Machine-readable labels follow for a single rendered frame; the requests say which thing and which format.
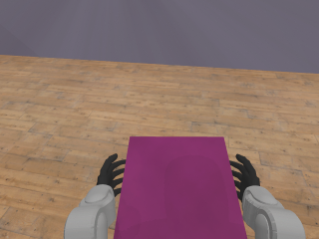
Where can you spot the robot left forearm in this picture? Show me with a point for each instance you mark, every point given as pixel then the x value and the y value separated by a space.
pixel 92 218

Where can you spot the right robot hand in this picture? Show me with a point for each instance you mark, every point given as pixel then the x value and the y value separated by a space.
pixel 247 176

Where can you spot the left robot hand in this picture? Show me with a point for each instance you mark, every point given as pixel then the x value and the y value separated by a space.
pixel 107 173

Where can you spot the robot right forearm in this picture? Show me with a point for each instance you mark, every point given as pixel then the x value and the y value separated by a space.
pixel 267 216

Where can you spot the carton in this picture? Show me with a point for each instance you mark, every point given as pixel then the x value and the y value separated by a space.
pixel 178 187

